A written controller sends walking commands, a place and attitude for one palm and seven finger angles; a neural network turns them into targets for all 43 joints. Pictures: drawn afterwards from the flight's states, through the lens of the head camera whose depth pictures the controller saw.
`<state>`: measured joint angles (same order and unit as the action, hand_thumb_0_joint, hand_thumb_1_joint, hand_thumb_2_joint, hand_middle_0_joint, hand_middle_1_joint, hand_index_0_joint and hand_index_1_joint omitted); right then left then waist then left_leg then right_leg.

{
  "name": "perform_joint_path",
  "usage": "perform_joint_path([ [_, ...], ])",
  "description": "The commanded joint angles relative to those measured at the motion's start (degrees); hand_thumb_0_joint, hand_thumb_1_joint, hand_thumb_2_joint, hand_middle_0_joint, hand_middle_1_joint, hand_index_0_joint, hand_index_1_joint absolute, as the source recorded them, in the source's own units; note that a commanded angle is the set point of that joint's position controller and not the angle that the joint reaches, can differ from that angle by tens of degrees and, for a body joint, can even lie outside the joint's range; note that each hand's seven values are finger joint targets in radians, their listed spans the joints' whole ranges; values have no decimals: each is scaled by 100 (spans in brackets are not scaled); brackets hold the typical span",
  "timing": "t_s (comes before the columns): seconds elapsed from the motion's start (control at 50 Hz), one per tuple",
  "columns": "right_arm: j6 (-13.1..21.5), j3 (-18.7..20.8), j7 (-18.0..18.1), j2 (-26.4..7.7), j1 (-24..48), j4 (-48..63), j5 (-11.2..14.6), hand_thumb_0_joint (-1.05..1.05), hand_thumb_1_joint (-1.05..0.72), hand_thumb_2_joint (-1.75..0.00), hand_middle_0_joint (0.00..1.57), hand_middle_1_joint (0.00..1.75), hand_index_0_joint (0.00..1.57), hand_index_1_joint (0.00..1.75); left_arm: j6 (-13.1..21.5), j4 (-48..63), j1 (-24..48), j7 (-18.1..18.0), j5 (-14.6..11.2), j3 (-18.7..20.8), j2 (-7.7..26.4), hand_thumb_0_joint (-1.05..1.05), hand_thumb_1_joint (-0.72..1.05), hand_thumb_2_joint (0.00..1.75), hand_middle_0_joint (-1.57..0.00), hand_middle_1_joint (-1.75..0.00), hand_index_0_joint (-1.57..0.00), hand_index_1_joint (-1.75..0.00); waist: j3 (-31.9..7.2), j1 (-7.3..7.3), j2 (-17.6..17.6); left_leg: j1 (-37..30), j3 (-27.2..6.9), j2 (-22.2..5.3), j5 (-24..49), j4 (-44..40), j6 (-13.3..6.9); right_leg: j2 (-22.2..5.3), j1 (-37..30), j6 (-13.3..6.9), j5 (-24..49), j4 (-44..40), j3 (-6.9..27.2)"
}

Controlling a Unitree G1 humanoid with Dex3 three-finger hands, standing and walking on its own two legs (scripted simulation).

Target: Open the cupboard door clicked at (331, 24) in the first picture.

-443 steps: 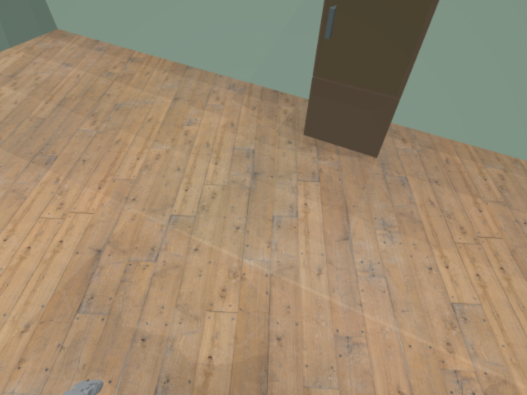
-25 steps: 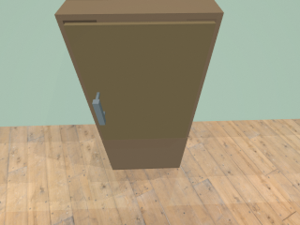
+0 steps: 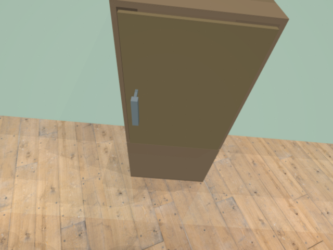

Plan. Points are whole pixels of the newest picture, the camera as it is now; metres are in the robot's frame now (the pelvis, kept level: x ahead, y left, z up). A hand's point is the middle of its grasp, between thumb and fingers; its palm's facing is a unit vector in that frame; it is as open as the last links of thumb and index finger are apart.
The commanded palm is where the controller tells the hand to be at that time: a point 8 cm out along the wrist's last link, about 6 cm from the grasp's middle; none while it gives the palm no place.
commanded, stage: come to a stop and stand still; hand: left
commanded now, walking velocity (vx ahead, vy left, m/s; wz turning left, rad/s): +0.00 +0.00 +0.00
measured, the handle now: (136, 107) +0.58 +0.16 -0.07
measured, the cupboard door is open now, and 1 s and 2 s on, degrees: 0 0 0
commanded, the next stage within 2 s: look again from close up in 0.78 s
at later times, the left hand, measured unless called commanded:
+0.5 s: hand out of the picture -0.07 +0.16 -0.17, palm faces +0.01 -0.99 -0.15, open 7.3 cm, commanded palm none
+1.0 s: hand out of the picture -0.10 +0.15 -0.18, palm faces +0.03 -0.99 -0.15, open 7.3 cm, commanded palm none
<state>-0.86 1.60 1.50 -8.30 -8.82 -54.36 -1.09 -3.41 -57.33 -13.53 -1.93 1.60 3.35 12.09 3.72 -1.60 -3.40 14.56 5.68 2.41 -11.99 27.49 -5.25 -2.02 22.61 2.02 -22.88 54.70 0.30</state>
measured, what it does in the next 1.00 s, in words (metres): steps on the spot: right foot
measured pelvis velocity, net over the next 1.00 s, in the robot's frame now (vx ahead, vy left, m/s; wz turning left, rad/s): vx -0.04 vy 0.01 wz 0.00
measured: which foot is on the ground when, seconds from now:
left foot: down 0.00-1.00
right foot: up 0.00-0.18, down 0.20-1.00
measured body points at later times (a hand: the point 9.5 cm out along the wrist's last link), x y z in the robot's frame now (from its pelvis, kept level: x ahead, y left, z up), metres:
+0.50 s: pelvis -0.03 +0.01 +0.01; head -0.04 +0.01 +0.46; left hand -0.07 +0.21 -0.16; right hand -0.08 -0.21 -0.15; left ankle +0.03 +0.06 -0.74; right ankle -0.07 -0.11 -0.74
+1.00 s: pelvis -0.04 +0.01 -0.01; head -0.03 +0.01 +0.44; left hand -0.10 +0.20 -0.17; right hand -0.06 -0.21 -0.16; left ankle +0.04 +0.06 -0.74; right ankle -0.07 -0.11 -0.74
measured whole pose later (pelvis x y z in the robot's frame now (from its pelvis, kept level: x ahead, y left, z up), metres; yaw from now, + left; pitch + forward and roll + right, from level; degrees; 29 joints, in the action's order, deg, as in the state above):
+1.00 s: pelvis -0.04 +0.01 -0.01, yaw +0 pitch +0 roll -3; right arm -0.8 1.3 0.4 -8.0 -19.4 -60.8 -1.3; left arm 1.0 -63.2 -25.0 -3.1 1.3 -0.7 4.9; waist 0.6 1.5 2.3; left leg 22.5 4.5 0.3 -10.2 32.8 -3.1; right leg 1.5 11.4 -0.7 -18.4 29.9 -4.2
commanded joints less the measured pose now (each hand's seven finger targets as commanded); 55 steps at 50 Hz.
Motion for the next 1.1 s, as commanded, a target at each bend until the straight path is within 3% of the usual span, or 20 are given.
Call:
perform_joint_path([
  [0.0,60,195,65,-836,-415,119,8,0,-90,-90,20,30,20,30,90,152,-382,16,-7,-40,148,0,90,90,-20,-30,-20,-30,-407,202,848,-670,-1593,-1582,116,-1562,-456,-132,-94,6,-223,-793,-26],
  [0.04,59,195,69,-843,-549,0,5,0,-90,-90,20,30,20,30,101,104,-385,18,-3,-93,87,0,90,90,-20,-30,-20,-30,-368,257,879,-718,-1732,-1623,-79,-1677,-442,-125,-372,-34,-339,-1465,-70],
  [0.1,50,210,49,-840,-596,-164,5,0,-90,-90,20,30,20,30,122,-132,-818,-14,-19,-123,-3,0,90,90,-20,-30,-20,-30,-308,135,716,-415,-1674,-1510,-537,-1771,-234,-77,-1003,-131,65,-2529,-148],
  [0.14,63,171,21,-689,-599,-255,52,0,-90,-90,20,30,20,30,218,-304,-1155,-39,-15,-127,83,0,90,90,-20,-30,-20,-30,-349,40,384,-163,-1308,-1120,-482,-1465,160,-222,-1657,-236,923,-3701,-39],
  [0.18,74,107,-14,-502,-669,-337,84,0,-90,-90,20,30,20,30,297,-342,-1109,-62,-30,-177,211,0,90,90,-20,-30,-20,-30,-211,174,174,-377,-923,-675,-192,-1172,494,-733,-1170,-531,722,-3857,533],
  [0.22,54,93,-20,-478,-762,-486,50,0,-90,-90,20,30,20,30,389,-365,-816,-57,-49,-205,158,0,90,90,-20,-30,-20,-30,-104,317,-610,-839,-756,-673,302,-828,402,-708,-594,-535,681,-3986,626],
  [0.26,77,52,-12,-512,-909,-665,52,0,-90,-90,20,30,20,30,397,-382,-788,-67,-74,-240,54,0,90,90,-20,-30,-20,-30,-83,339,-98,-1020,-836,-792,396,-986,362,-555,-514,-438,681,-3830,495],
  [0.34,62,18,8,-524,-981,-853,52,0,-90,-90,20,30,20,30,330,-555,-1094,-81,-65,-250,-33,0,90,90,-20,-30,-20,-30,263,214,479,-437,-1112,-904,-690,-1519,336,-358,-698,-357,446,-3662,302],
  [0.4,26,34,14,-518,-1084,-920,34,0,-90,-90,20,30,20,30,298,-648,-1347,-78,-52,-243,-88,0,90,90,-20,-30,-20,-30,394,149,535,-110,-1175,-886,-1230,-1743,368,-268,-756,-369,198,-3587,207],
  [0.72,17,75,38,-259,-1437,-1009,22,0,-90,-90,20,30,20,30,337,-705,-1757,-104,-33,-217,-339,0,90,90,-20,-30,-20,-30,321,168,444,-71,-1110,-850,-1235,-1536,375,-197,-386,-439,-139,-3562,295],
  [0.84,42,78,37,-201,-1347,-970,29,0,-90,-90,20,30,20,30,382,-731,-1856,-104,-25,-229,-403,0,90,90,-20,-30,-20,-30,292,179,260,-195,-1035,-840,-939,-1390,359,-256,-256,-441,-58,-3641,394],
  [0.86,102,21,-73,-572,-674,-388,-1,0,-90,-90,20,30,20,30,531,-689,-1764,-230,98,-333,-58,0,90,90,-20,-30,-20,-30,788,-17,-612,671,-635,-667,-663,-172,549,-319,-402,-464,576,-3732,369],
  [0.88,43,59,-147,-367,-953,-262,2,0,-90,-90,20,30,20,30,549,-364,-1385,-195,35,-293,71,0,90,90,-20,-30,-20,-30,318,325,-708,103,-517,-476,-877,495,541,-705,457,-610,-1541,-4239,868],
  [0.9,-11,50,-166,-316,-1309,-380,-31,0,-90,-90,20,30,20,30,578,-161,-930,-183,-13,-286,104,0,90,90,-20,-30,-20,-30,221,622,-180,-112,-458,-410,-644,1091,493,-824,806,-727,-1738,-4239,1010],
  [0.92,6,32,-172,-205,-1520,-419,-49,0,-90,-90,20,30,20,30,623,4,-740,-176,-24,-237,172,0,90,90,-20,-30,-20,-30,-9,726,667,-320,-417,-423,-400,1021,473,-836,735,-795,-1217,-3974,830],
  [0.94,81,-17,-166,-118,-1618,-391,-34,0,-90,-90,20,30,20,30,670,-12,-809,-155,-54,-235,149,0,90,90,-20,-30,-20,-30,-228,693,888,-392,-519,-460,-192,638,421,-642,406,-799,-612,-3580,622],
  [0.98,158,-19,-110,-347,-1510,-266,-34,0,-90,-90,20,30,20,30,616,-94,-985,-144,-49,-229,-61,0,90,90,-20,-30,-20,-30,-65,478,679,44,-962,-764,-724,-106,259,-252,115,-710,-626,-3070,325],
  [1.02,175,12,-70,-570,-1246,-177,-38,0,-90,-90,20,30,20,30,498,-172,-1391,-132,-4,-223,-190,0,90,90,-20,-30,-20,-30,45,203,1186,644,-1667,-1076,-1781,-983,43,90,-380,-559,-381,-2370,-135],
  [1.04,178,27,-53,-640,-1077,-138,-21,0,-90,-90,20,30,20,30,464,-225,-1516,-115,-2,-225,-150,0,90,90,-20,-30,-20,-30,127,89,982,884,-1915,-1194,-2167,-1296,-52,126,-580,-512,-172,-2251,-205],
  [1.08,199,50,-41,-743,-858,-104,3,0,-90,-90,20,30,20,30,454,-246,-1554,-93,8,-233,-122,0,90,90,-20,-30,-20,-30,200,-22,477,1096,-1805,-1201,-2151,-1382,-87,49,-842,-512,133,-2432,-125],
])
